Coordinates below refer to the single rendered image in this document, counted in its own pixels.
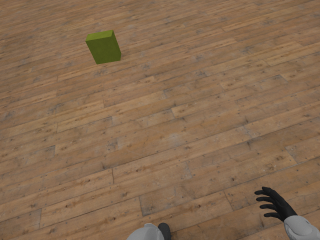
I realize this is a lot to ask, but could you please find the right robot hand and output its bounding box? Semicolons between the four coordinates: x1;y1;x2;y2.
254;186;298;222

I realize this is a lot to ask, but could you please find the robot left shin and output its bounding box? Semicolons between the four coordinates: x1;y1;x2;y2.
144;223;165;240

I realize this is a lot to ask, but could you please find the robot right forearm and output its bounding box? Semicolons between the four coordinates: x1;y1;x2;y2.
283;215;320;240

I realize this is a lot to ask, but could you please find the left robot thigh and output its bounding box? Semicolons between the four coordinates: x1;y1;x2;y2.
126;227;163;240

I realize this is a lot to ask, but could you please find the carton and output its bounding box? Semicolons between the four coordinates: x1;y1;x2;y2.
85;30;122;65

